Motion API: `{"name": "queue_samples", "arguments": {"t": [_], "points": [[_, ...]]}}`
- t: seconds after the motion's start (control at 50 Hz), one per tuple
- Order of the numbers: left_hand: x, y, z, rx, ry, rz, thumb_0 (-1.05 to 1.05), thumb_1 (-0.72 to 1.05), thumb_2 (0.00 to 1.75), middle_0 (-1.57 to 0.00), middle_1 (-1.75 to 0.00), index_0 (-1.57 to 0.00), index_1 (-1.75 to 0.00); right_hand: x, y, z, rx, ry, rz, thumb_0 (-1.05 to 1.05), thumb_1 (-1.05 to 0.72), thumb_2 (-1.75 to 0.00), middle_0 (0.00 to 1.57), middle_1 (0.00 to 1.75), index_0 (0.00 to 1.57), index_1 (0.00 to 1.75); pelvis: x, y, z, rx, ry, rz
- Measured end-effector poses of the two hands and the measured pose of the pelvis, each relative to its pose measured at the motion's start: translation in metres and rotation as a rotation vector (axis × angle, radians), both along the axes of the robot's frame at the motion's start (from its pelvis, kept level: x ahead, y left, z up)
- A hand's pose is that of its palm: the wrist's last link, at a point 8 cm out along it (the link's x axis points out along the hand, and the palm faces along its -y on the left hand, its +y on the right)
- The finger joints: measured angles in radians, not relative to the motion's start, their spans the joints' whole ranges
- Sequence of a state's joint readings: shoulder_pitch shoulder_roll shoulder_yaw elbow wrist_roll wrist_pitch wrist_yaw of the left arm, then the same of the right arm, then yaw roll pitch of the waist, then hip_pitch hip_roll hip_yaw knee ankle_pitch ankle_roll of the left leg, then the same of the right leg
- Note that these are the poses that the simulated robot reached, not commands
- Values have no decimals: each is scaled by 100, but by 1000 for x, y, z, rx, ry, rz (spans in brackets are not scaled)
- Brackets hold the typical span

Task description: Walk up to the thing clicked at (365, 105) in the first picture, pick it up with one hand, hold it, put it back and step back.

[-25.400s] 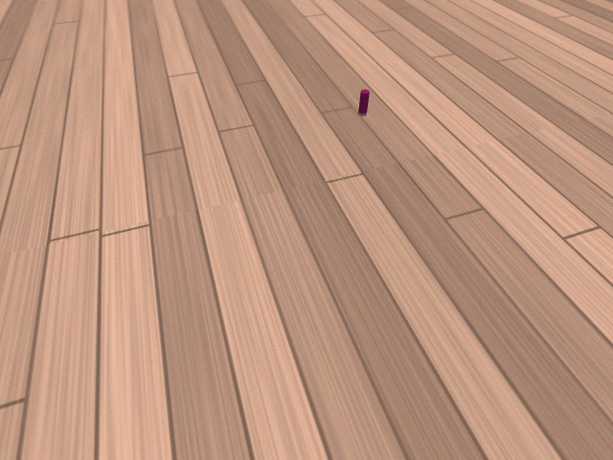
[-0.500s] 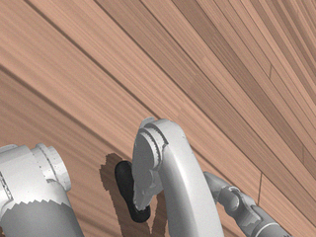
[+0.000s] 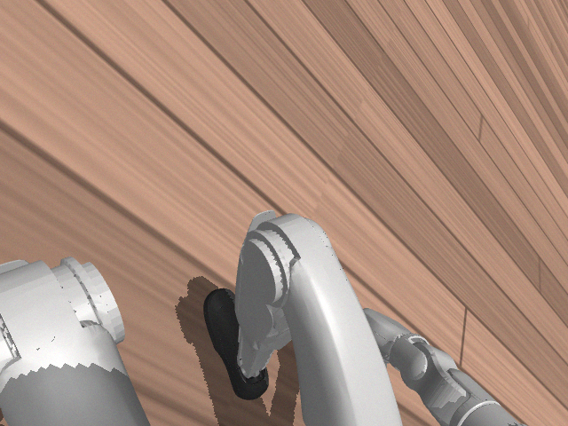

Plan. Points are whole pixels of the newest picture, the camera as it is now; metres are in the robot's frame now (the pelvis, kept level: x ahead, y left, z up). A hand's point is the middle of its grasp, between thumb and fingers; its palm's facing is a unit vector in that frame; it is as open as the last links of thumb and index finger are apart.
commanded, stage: withdraw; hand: left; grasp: from the side
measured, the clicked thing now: out of the picture +0.42 +0.33 -0.21
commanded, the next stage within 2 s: rise in 0.26 s
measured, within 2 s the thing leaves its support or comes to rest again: neither
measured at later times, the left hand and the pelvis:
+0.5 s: hand out of the picture +0.37 +0.39 -0.08, palm faces +0.43 -0.89 -0.13, open 17.6 cm; pelvis +0.01 -0.01 +0.03, yaw +4 degrees
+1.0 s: hand out of the picture +0.25 +0.34 +0.09, palm faces +0.34 -0.81 -0.47, open 17.5 cm; pelvis +0.02 -0.03 +0.18, yaw +14 degrees
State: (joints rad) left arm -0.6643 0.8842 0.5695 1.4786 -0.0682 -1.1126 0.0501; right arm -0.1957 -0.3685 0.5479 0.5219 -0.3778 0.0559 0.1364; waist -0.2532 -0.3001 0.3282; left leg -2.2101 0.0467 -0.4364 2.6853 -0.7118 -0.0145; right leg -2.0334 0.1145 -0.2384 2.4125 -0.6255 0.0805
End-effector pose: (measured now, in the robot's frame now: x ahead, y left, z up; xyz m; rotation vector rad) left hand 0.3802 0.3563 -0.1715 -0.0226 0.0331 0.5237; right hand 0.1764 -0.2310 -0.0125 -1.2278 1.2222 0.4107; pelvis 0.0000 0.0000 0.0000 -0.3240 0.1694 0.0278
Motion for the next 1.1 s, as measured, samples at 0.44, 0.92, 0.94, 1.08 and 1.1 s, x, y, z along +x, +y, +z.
{"name": "queue_samples", "arguments": {"t": [0.44, 0.92, 0.94, 1.08, 1.1], "points": [[-48, 72, 95, 76, 48, -55, -2, -59, 3, -5, -3, -5, -2, 24, 1, -4, 174, -134, -213, 0, -89, -89, 21, 30, 21, 30, 6, -5, 23, 46, 146, 48], [-150, 43, 267, 244, 649, 0, -2, -54, 5, -6, -5, -5, -6, 42, 0, 38, 459, -174, -616, 1, -91, -90, 21, 30, 20, 30, 17, -24, 143, 171, 403, 131], [-154, 36, 275, 233, 666, 1, -2, -54, 5, -6, -5, -5, -5, 47, 2, 47, 470, -188, -615, 1, -91, -90, 21, 30, 20, 30, 18, -25, 153, 176, 405, 135], [-174, 3, 339, 157, 734, 41, -2, -55, 4, -6, -5, -5, -5, 89, 8, 126, 535, -330, -581, 1, -90, -90, 21, 30, 20, 30, 33, -30, 222, 203, 383, 164], [-175, -1, 348, 147, 741, 48, -2, -56, 4, -6, -5, -5, -5, 95, 9, 138, 544, -353, -574, 1, -90, -90, 21, 30, 20, 30, 36, -30, 231, 205, 377, 168]]}}
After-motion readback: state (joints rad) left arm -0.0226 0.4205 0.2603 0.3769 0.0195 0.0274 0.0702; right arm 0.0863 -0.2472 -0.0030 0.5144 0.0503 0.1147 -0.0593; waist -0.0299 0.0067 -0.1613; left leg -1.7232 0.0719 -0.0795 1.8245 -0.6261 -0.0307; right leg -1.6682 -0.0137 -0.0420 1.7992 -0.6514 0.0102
